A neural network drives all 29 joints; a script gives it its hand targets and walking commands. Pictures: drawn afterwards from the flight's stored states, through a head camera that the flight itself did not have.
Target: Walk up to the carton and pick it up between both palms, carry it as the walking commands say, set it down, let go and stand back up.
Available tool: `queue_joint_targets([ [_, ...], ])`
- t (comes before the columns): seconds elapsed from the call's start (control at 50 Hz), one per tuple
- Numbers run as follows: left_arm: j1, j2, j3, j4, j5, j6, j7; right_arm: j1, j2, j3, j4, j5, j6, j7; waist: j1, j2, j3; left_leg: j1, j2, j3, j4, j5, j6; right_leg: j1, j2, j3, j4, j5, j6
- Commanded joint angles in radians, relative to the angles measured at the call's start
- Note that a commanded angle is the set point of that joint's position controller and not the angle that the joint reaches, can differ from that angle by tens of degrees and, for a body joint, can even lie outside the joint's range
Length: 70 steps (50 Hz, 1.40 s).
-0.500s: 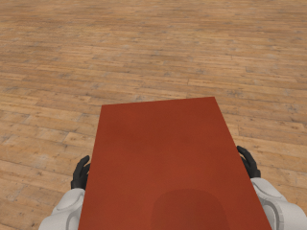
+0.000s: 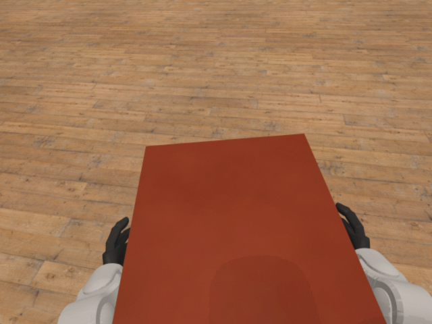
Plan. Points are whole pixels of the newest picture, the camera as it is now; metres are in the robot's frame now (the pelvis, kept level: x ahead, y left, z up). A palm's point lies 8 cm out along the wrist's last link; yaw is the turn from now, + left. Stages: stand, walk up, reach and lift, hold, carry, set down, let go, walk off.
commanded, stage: carry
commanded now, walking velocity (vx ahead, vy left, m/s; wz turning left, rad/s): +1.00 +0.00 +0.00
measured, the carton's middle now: (233, 255) +0.26 -0.01 +0.02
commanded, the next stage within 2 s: none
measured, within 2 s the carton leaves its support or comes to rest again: neither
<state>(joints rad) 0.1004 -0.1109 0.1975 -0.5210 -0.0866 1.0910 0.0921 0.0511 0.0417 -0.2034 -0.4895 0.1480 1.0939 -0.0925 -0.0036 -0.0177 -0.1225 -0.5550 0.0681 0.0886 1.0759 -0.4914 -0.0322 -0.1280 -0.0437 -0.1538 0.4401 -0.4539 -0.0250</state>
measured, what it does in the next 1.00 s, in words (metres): walks ahead: left foot, then right foot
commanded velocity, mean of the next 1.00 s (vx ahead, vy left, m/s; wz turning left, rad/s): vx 1.00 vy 0.00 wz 0.00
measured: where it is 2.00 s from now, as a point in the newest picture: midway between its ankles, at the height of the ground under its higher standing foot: (240, 84)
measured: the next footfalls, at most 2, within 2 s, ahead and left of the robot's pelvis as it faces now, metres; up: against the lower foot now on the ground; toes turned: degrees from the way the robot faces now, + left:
left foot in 0.12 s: +0.31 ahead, +0.12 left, +0.00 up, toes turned +7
right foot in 0.36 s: +0.47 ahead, -0.17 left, +0.00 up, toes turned -10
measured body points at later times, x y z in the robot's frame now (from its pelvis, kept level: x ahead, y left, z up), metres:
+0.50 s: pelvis +0.52 -0.06 -0.01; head +0.53 -0.07 +0.44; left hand +0.78 +0.09 +0.05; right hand +0.75 -0.28 +0.06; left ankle +0.34 +0.08 -0.63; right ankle +0.43 -0.16 -0.73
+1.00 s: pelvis +1.08 -0.11 -0.02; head +1.09 -0.11 +0.43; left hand +1.35 +0.03 +0.04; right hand +1.28 -0.34 +0.05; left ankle +0.83 +0.03 -0.66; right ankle +1.05 -0.22 -0.73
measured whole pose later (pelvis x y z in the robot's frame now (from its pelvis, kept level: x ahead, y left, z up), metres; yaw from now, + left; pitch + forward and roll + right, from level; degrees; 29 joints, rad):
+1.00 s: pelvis +1.08 -0.11 -0.02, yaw -2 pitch +8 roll -3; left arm 0.04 -0.10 0.17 -0.45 -0.11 1.06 0.07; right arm 0.14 0.03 -0.21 -0.57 0.12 1.06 -0.10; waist -0.08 0.06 -0.12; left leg -0.14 0.10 0.02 0.90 -0.52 -0.03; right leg -0.44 -0.01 -0.16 0.69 -0.40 -0.04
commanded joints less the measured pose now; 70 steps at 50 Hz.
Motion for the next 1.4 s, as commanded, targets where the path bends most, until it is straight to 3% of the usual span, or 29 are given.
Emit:
queue_joint_targets([
  [0.0,-0.466,-0.635,-0.814,-0.250,-0.172,-0.043,-0.106,-0.364,0.758,0.801,-0.177,0.094,-0.033,0.131,0.034,-0.082,-0.118,-0.050,-0.047,0.111,-0.506,0.305,0.000,0.275,-0.181,0.122,-0.177,1.080,-0.085],
  [0.04,-0.419,-0.628,-0.837,-0.233,-0.210,-0.037,-0.131,-0.290,0.741,0.772,-0.181,0.040,-0.050,0.105,0.018,-0.230,-0.233,0.216,-0.143,0.218,-0.600,0.416,0.017,0.287,-0.162,0.001,-0.028,1.457,-0.027],
  [0.08,-0.431,-0.629,-0.875,-0.268,-0.241,-0.038,-0.151,-0.229,0.733,0.756,-0.195,0.021,-0.064,0.084,-0.027,-0.173,-0.364,0.594,-0.151,0.192,-0.594,0.440,0.063,0.141,-0.120,-0.031,0.232,1.448,-0.002],
  [0.1,-0.462,-0.613,-0.889,-0.299,-0.251,-0.036,-0.157,-0.216,0.721,0.760,-0.209,0.019,-0.064,0.077,-0.067,-0.104,-0.415,0.879,-0.040,0.051,-0.556,0.377,0.138,-0.128,-0.099,-0.004,0.445,1.259,0.018],
  [0.14,-0.453,-0.603,-0.883,-0.303,-0.255,-0.028,-0.168,-0.269,0.684,0.767,-0.216,0.017,-0.065,0.071,-0.055,0.262,-0.398,1.144,0.346,-0.657,-0.712,0.659,0.372,-0.651,0.085,0.154,0.977,0.043,0.032],
  [0.16,-0.485,-0.608,-0.882,-0.292,-0.268,-0.034,-0.176,-0.296,0.697,0.777,-0.224,0.022,-0.068,0.074,-0.053,0.214,-0.374,1.125,0.387,-0.659,-0.646,0.751,0.423,-0.730,-0.021,0.286,1.087,-0.035,0.015],
  [0.22,-0.482,-0.662,-0.847,-0.198,-0.258,-0.043,-0.180,-0.343,0.754,0.806,-0.208,0.065,-0.062,0.090,-0.044,0.014,-0.229,0.878,0.355,-0.493,-0.723,0.580,0.266,-0.788,-0.128,0.293,0.817,-0.017,0.002],
  [0.34,-0.346,-0.668,-0.744,-0.124,-0.127,-0.055,-0.143,-0.439,0.741,0.921,-0.270,0.165,-0.039,0.149,0.030,0.049,-0.203,0.236,0.112,0.071,-0.553,0.481,0.013,0.083,0.000,0.036,0.004,0.250,-0.024],
  [0.36,-0.315,-0.664,-0.743,-0.117,-0.115,-0.061,-0.129,-0.469,0.716,0.912,-0.296,0.173,-0.042,0.156,0.052,-0.106,-0.248,0.028,0.015,0.093,-0.283,0.515,-0.021,0.281,-0.105,0.244,-0.042,0.168,-0.094],
  [0.4,-0.289,-0.610,-0.705,-0.118,-0.042,-0.057,-0.093,-0.523,0.699,0.962,-0.345,0.197,-0.019,0.168,0.063,-0.345,-0.264,-0.275,-0.095,-0.026,0.142,-0.092,0.011,0.456,-0.363,0.784,-0.126,0.453,-0.299],
  [0.48,-0.418,-0.603,-0.748,-0.209,-0.084,-0.041,-0.075,-0.409,0.731,0.847,-0.203,0.190,-0.016,0.164,0.062,-0.014,-0.145,-0.708,0.053,-0.083,0.101,-0.164,0.017,0.754,-0.358,0.480,0.000,1.044,-0.187],
  [0.56,-0.463,-0.628,-0.813,-0.252,-0.157,-0.046,-0.098,-0.343,0.750,0.804,-0.174,0.107,-0.028,0.145,0.035,-0.071,-0.130,-0.137,-0.033,0.086,-0.502,0.238,0.005,0.349,-0.206,0.193,-0.166,1.113,-0.092],
  [0.62,-0.450,-0.646,-0.876,-0.263,-0.226,-0.043,-0.133,-0.241,0.748,0.756,-0.180,0.036,-0.058,0.112,-0.023,-0.185,-0.369,0.498,-0.156,0.219,-0.622,0.477,0.040,0.226,-0.142,-0.038,0.176,1.477,0.003],
  [0.64,-0.463,-0.643,-0.901,-0.303,-0.237,-0.046,-0.142,-0.200,0.736,0.752,-0.194,0.031,-0.067,0.102,-0.061,-0.108,-0.437,0.797,-0.099,0.107,-0.586,0.429,0.087,-0.007,-0.107,-0.022,0.368,1.302,0.016],
  [0.68,-0.475,-0.648,-0.933,-0.354,-0.274,-0.048,-0.162,-0.243,0.710,0.763,-0.242,0.028,-0.083,0.087,-0.057,0.281,-0.455,1.199,0.322,-0.616,-0.704,0.636,0.313,-0.602,0.083,0.124,0.877,0.091,0.039],
  [0.7,-0.506,-0.647,-0.929,-0.358,-0.289,-0.051,-0.172,-0.281,0.720,0.774,-0.265,0.040,-0.091,0.087,-0.062,0.262,-0.424,1.233,0.352,-0.642,-0.636,0.846,0.388,-0.726,0.022,0.228,0.990,-0.043,0.019],
  [0.76,-0.461,-0.682,-0.887,-0.244,-0.271,-0.070,-0.175,-0.326,0.752,0.826,-0.274,0.069,-0.089,0.096,-0.063,0.031,-0.255,1.131,0.342,-0.491,-0.625,0.977,0.265,-0.947,-0.078,0.267,0.851,-0.089,-0.007],
  [0.82,-0.438,-0.661,-0.830,-0.215,-0.209,-0.070,-0.161,-0.348,0.763,0.865,-0.288,0.106,-0.074,0.120,-0.035,0.027,-0.107,0.730,0.309,-0.291,-0.773,0.851,0.154,-0.609,-0.078,0.135,0.266,-0.032,-0.003],
  [0.88,-0.328,-0.659,-0.776,-0.148,-0.116,-0.071,-0.126,-0.385,0.700,0.913,-0.320,0.172,-0.056,0.154,0.005,0.158,-0.231,0.501,0.129,0.095,-0.586,0.984,0.020,-0.018,0.098,-0.081,-0.050,0.352,-0.004],
  [0.9,-0.282,-0.657,-0.763,-0.135,-0.093,-0.071,-0.109,-0.425,0.681,0.917,-0.338,0.192,-0.050,0.168,0.035,0.105,-0.307,0.322,0.077,0.090,-0.416,0.971,-0.010,0.232,0.091,-0.025,0.043,0.363,-0.057],
  [0.94,-0.261,-0.623,-0.742,-0.148,-0.034,-0.071,-0.074,-0.458,0.651,0.944,-0.383,0.196,-0.030,0.183,0.059,-0.303,-0.362,-0.164,-0.153,0.020,0.150,0.031,0.003,0.559,-0.328,0.712,-0.108,0.539,-0.321],
  [0.96,-0.320,-0.600,-0.728,-0.176,-0.018,-0.065,-0.059,-0.507,0.669,0.941,-0.380,0.232,-0.023,0.189,0.068,-0.258,-0.331,-0.285,-0.135,-0.096,0.321,-0.158,0.025,0.593,-0.363,0.802,-0.027,0.780,-0.400],
  [1.02,-0.406,-0.617,-0.771,-0.235,-0.072,-0.047,-0.059,-0.384,0.731,0.849,-0.250,0.209,-0.028,0.183,0.059,0.048,-0.189,-0.711,0.035,-0.170,0.251,-0.181,0.032,0.822,-0.362,0.542,0.031,1.075,-0.239],
  [1.1,-0.482,-0.640,-0.840,-0.264,-0.147,-0.047,-0.090,-0.348,0.735,0.787,-0.183,0.119,-0.035,0.170,0.027,-0.007,-0.100,-0.133,0.021,-0.007,-0.451,0.190,0.017,0.290,-0.228,0.241,-0.210,0.965,-0.096],
  [1.16,-0.439,-0.647,-0.896,-0.250,-0.215,-0.040,-0.123,-0.231,0.725,0.733,-0.168,0.027,-0.055,0.127,-0.024,-0.170,-0.353,0.488,-0.156,0.204,-0.635,0.483,0.034,0.211,-0.132,-0.038,0.116,1.374,0.000],
  [1.18,-0.449,-0.643,-0.919,-0.281,-0.225,-0.043,-0.131,-0.183,0.717,0.735,-0.176,0.023,-0.064,0.116,-0.060,-0.101,-0.431,0.767,-0.125,0.127,-0.590,0.415,0.057,0.030,-0.100,-0.016,0.319,1.270,0.001],
  [1.22,-0.464,-0.652,-0.948,-0.339,-0.260,-0.040,-0.153,-0.244,0.696,0.753,-0.245,0.024,-0.078,0.100,-0.048,0.298,-0.453,1.164,0.305,-0.599,-0.706,0.655,0.273,-0.543,0.095,0.120,0.822,0.075,0.038],
  [1.26,-0.501,-0.662,-0.928,-0.334,-0.286,-0.050,-0.175,-0.298,0.727,0.813,-0.289,0.036,-0.088,0.095,-0.067,0.135,-0.390,1.230,0.358,-0.598,-0.595,1.066,0.396,-0.779,0.009,0.209,0.980,-0.058,0.022],
  [1.38,-0.413,-0.661,-0.818,-0.188,-0.183,-0.060,-0.150,-0.365,0.748,0.873,-0.294,0.118,-0.058,0.133,-0.034,0.051,-0.096,0.702,0.277,-0.218,-0.791,0.940,0.130,-0.533,-0.049,0.097,0.165,0.028,-0.005],
])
